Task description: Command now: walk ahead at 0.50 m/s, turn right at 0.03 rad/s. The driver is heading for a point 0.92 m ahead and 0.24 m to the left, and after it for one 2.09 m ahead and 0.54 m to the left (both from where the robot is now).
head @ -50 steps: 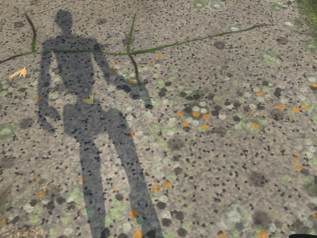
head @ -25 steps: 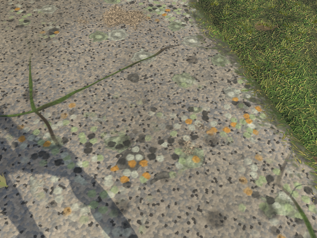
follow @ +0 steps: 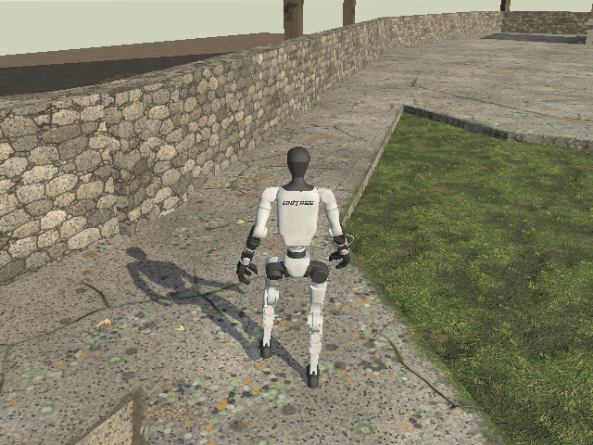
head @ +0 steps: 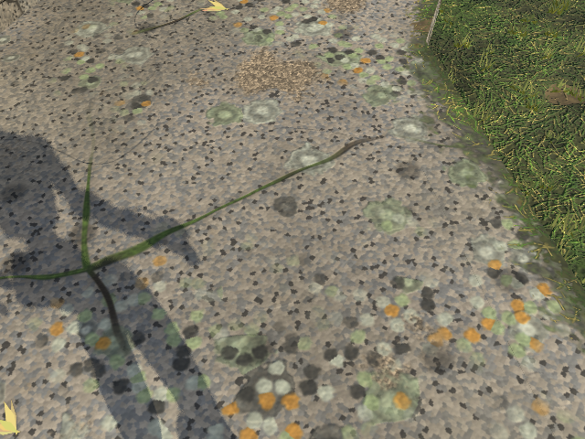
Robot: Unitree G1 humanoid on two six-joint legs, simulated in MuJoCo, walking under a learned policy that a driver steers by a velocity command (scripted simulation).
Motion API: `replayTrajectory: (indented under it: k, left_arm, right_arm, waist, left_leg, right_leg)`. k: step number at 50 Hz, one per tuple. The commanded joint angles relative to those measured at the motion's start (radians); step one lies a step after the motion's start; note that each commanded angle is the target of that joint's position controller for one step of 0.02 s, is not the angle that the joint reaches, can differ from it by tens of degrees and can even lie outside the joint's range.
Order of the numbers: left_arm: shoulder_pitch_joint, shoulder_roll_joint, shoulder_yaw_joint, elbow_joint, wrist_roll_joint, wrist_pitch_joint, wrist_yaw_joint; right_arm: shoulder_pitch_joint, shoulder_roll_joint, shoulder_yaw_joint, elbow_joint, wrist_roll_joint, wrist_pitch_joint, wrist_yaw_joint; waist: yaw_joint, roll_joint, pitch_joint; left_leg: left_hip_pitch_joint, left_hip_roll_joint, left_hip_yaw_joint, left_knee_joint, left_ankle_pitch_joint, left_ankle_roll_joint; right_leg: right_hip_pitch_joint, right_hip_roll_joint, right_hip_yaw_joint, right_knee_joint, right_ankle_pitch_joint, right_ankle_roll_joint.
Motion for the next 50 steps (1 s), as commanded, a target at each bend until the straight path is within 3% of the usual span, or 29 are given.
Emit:
replayTrajectory:
  k: [1,4,7,9,10,11,12,13,14,15,16,17,18,20,22,27,30,33,35,36,37,38,39,40,41,42,43,46,50]
  left_arm:
    - [-0.039,0.172,0.040,-0.052,-0.008,-0.017,0.012]
    - [0.013,0.185,0.045,-0.012,-0.016,-0.008,0.014]
    - [0.023,0.196,0.051,0.015,-0.021,0.007,0.021]
    - [0.000,0.205,0.052,0.021,-0.020,0.019,0.025]
    - [0.001,0.183,0.043,0.022,-0.015,0.025,0.027]
    - [0.019,0.134,0.020,-0.001,0.006,0.026,0.032]
    - [0.152,0.012,-0.014,-0.013,0.004,0.006,0.020]
    - [0.083,0.111,0.005,0.001,-0.015,-0.014,0.016]
    - [-0.019,0.166,0.022,-0.031,-0.039,-0.025,0.012]
    - [-0.077,0.157,0.019,-0.045,-0.036,-0.029,0.018]
    - [-0.101,0.149,0.021,-0.049,-0.019,-0.027,0.022]
    - [-0.082,0.138,0.024,-0.045,-0.013,-0.019,0.022]
    - [-0.062,0.120,0.022,-0.036,-0.012,-0.009,0.022]
    - [-0.064,0.092,0.017,-0.034,-0.008,0.006,0.023]
    - [-0.130,0.084,0.014,-0.054,-0.001,0.011,0.025]
    - [-0.287,0.053,0.000,-0.086,-0.004,-0.003,0.010]
    - [-0.377,0.052,-0.005,-0.112,-0.012,-0.011,-0.005]
    - [-0.423,0.067,-0.004,-0.136,-0.016,-0.018,-0.022]
    - [-0.389,0.091,0.005,-0.132,-0.013,-0.023,-0.027]
    - [-0.316,0.113,0.017,-0.114,-0.010,-0.026,-0.025]
    - [-0.164,0.158,0.042,-0.067,-0.006,-0.028,-0.017]
    - [0.023,0.229,0.064,-0.031,0.008,-0.026,-0.005]
    - [0.073,0.303,0.080,-0.009,0.008,-0.017,-0.004]
    - [0.074,0.196,0.053,-0.017,0.002,-0.015,-0.003]
    - [0.002,0.156,0.039,-0.022,0.002,-0.018,0.002]
    - [-0.067,0.132,0.031,-0.028,0.005,-0.021,0.003]
    - [-0.119,0.100,0.023,-0.026,0.007,-0.025,0.001]
    - [-0.171,0.075,0.021,-0.008,0.016,-0.045,-0.001]
    - [-0.159,0.112,0.034,0.026,0.021,-0.050,0.013]
  right_arm:
    - [-0.076,-0.030,0.002,-0.064,0.004,-0.014,0.011]
    - [-0.149,-0.042,0.002,-0.092,0.011,-0.019,0.025]
    - [-0.157,-0.066,-0.004,-0.106,0.009,-0.025,0.037]
    - [-0.061,-0.096,-0.020,-0.082,0.006,-0.029,0.035]
    - [0.082,-0.137,-0.044,-0.037,0.003,-0.028,0.027]
    - [0.255,-0.211,-0.066,-0.003,-0.005,-0.025,0.017]
    - [0.308,-0.286,-0.082,0.019,-0.001,-0.018,0.021]
    - [0.309,-0.185,-0.056,0.012,0.014,-0.019,0.023]
    - [0.235,-0.149,-0.043,0.000,0.009,-0.023,0.020]
    - [0.165,-0.131,-0.036,-0.014,0.000,-0.023,0.019]
    - [0.120,-0.105,-0.030,-0.019,-0.008,-0.024,0.019]
    - [0.096,-0.082,-0.022,-0.021,-0.019,-0.029,0.019]
    - [0.089,-0.075,-0.021,-0.019,-0.018,-0.033,0.019]
    - [0.099,-0.090,-0.026,-0.005,-0.009,-0.041,0.016]
    - [0.122,-0.115,-0.033,0.012,-0.007,-0.041,0.007]
    - [0.186,-0.136,-0.036,0.047,0.005,-0.029,-0.010]
    - [0.247,-0.146,-0.038,0.079,0.011,-0.017,-0.011]
    - [0.269,-0.154,-0.044,0.102,0.015,0.001,-0.016]
    - [0.264,-0.164,-0.050,0.108,0.019,0.010,-0.020]
    - [0.244,-0.171,-0.051,0.106,0.021,0.015,-0.022]
    - [0.233,-0.153,-0.043,0.101,0.018,0.019,-0.022]
    - [0.231,-0.100,-0.021,0.073,-0.003,0.016,-0.022]
    - [0.365,0.026,0.015,0.061,0.000,-0.004,-0.015]
    - [0.311,-0.083,-0.010,0.079,0.025,-0.020,-0.013]
    - [0.221,-0.138,-0.029,0.049,0.047,-0.028,-0.011]
    - [0.175,-0.129,-0.030,0.041,0.045,-0.028,-0.016]
    - [0.155,-0.118,-0.035,0.039,0.032,-0.021,-0.020]
    - [0.204,-0.056,-0.036,0.051,0.032,0.019,-0.020]
    - [0.133,-0.037,-0.038,0.011,0.022,0.040,-0.019]
  waist:
    - [-0.012,-0.104,0.039]
    - [0.010,-0.103,0.058]
    - [-0.006,-0.113,0.055]
    - [-0.067,-0.127,-0.002]
    - [-0.130,-0.110,-0.095]
    - [-0.186,-0.004,-0.246]
    - [-0.119,0.270,-0.362]
    - [-0.170,0.168,-0.347]
    - [-0.163,0.112,-0.199]
    - [-0.136,0.035,-0.122]
    - [-0.110,0.021,-0.065]
    - [-0.077,0.044,-0.056]
    - [-0.061,0.052,-0.054]
    - [-0.048,0.038,-0.035]
    - [-0.058,0.013,-0.004]
    - [-0.111,0.006,0.032]
    - [-0.145,0.004,0.055]
    - [-0.141,0.014,0.068]
    - [-0.110,0.029,0.046]
    - [-0.060,0.036,0.006]
    - [0.014,0.020,-0.091]
    - [0.082,-0.070,-0.251]
    - [0.019,-0.339,-0.382]
    - [0.065,-0.249,-0.364]
    - [0.057,-0.202,-0.208]
    - [0.027,-0.148,-0.133]
    - [0.002,-0.136,-0.070]
    - [-0.058,-0.148,-0.026]
    - [-0.062,-0.110,0.026]
  left_leg:
    - [0.057,-0.020,0.015,-0.161,0.150,0.000]
    - [0.056,-0.036,0.010,-0.243,0.150,0.018]
    - [0.072,-0.049,0.010,-0.296,0.055,0.058]
    - [0.224,-0.093,0.057,-0.329,-0.001,0.091]
    - [0.425,-0.116,0.078,-0.332,0.007,0.119]
    - [0.717,0.045,-0.102,-0.298,0.050,0.179]
    - [1.048,0.255,-0.582,-0.412,-0.194,0.345]
    - [1.033,0.244,-0.688,-0.518,-0.383,0.325]
    - [0.913,0.217,-0.551,-0.537,-0.379,0.279]
    - [0.779,0.182,-0.446,-0.552,-0.287,0.257]
    - [0.664,0.153,-0.371,-0.576,-0.186,0.257]
    - [0.592,0.125,-0.316,-0.600,-0.111,0.248]
    - [0.555,0.109,-0.277,-0.625,-0.073,0.250]
    - [0.512,0.104,-0.214,-0.664,0.001,0.267]
    - [0.512,0.104,-0.171,-0.693,0.053,0.274]
    - [0.535,0.053,-0.048,-0.707,0.085,0.227]
    - [0.596,0.078,-0.043,-0.687,0.070,0.225]
    - [0.699,0.126,-0.058,-0.634,0.123,0.213]
    - [0.733,0.140,-0.073,-0.570,0.238,0.196]
    - [0.724,0.122,-0.064,-0.486,0.381,0.182]
    - [0.668,0.069,-0.034,-0.320,0.457,0.157]
    - [0.467,0.005,0.005,-0.026,0.232,0.120]
    - [0.070,-0.173,0.032,0.318,-0.423,0.054]
    - [-0.032,-0.137,-0.100,0.446,-0.516,0.058]
    - [-0.090,-0.091,-0.094,0.467,-0.433,0.068]
    - [-0.064,-0.043,-0.070,0.434,-0.343,0.065]
    - [-0.034,-0.018,-0.068,0.384,-0.282,0.059]
    - [0.072,0.017,-0.071,0.328,-0.203,0.045]
    - [-0.014,0.021,-0.083,0.197,-0.052,0.026]
  right_leg:
    - [-0.061,-0.246,0.122,-0.127,0.173,-0.155]
    - [0.015,-0.283,0.128,-0.100,0.156,-0.144]
    - [0.109,-0.322,0.141,-0.038,0.223,-0.120]
    - [0.132,-0.301,0.116,0.085,0.448,-0.091]
    - [0.091,-0.247,0.075,0.259,0.548,-0.064]
    - [-0.089,-0.186,0.024,0.563,0.327,-0.025]
    - [-0.502,0.002,0.031,0.910,-0.309,0.048]
    - [-0.619,-0.030,0.165,1.023,-0.402,0.037]
    - [-0.685,-0.082,0.150,1.036,-0.317,0.020]
    - [-0.660,-0.133,0.120,0.997,-0.227,0.016]
    - [-0.627,-0.162,0.115,0.939,-0.167,0.021]
    - [-0.560,-0.188,0.125,0.902,-0.124,0.022]
    - [-0.522,-0.193,0.122,0.876,-0.106,0.028]
    - [-0.520,-0.201,0.109,0.817,-0.074,0.045]
    - [-0.571,-0.207,0.104,0.720,0.012,0.067]
    - [-0.539,-0.172,0.064,0.425,0.262,0.076]
    - [-0.530,-0.150,0.049,0.331,0.284,0.070]
    - [-0.548,-0.137,0.056,0.273,0.205,0.040]
    - [-0.472,-0.117,0.048,0.245,0.131,0.014]
    - [-0.355,-0.089,0.025,0.220,0.113,-0.003]
    - [-0.132,-0.075,0.012,0.206,0.133,-0.031]
    - [0.189,-0.238,0.177,0.255,0.160,-0.091]
    - [0.521,-0.474,0.621,0.163,-0.036,-0.237]
    - [0.478,-0.467,0.703,0.079,-0.185,-0.223]
    - [0.352,-0.437,0.551,0.053,-0.170,-0.174]
    - [0.222,-0.398,0.436,0.024,-0.097,-0.148]
    - [0.116,-0.363,0.348,-0.013,-0.028,-0.134]
    - [-0.029,-0.323,0.183,-0.097,0.094,-0.125]
    - [-0.033,-0.321,0.043,-0.137,0.199,-0.129]
Velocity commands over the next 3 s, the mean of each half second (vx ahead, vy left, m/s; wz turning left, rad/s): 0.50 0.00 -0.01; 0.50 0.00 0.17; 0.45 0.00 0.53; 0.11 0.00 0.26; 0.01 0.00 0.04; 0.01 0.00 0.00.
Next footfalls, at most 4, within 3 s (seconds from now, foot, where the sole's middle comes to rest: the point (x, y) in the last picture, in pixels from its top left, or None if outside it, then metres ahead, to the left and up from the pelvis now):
0.20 left None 0.30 0.15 -0.79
0.76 right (369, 398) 0.59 -0.09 -0.79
1.30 left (257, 303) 0.84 0.20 -0.79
1.74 right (295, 227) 1.10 0.11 -0.78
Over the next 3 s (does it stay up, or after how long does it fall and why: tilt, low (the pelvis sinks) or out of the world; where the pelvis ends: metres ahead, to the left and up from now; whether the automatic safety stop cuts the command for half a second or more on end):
stays up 0.96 0.20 -0.01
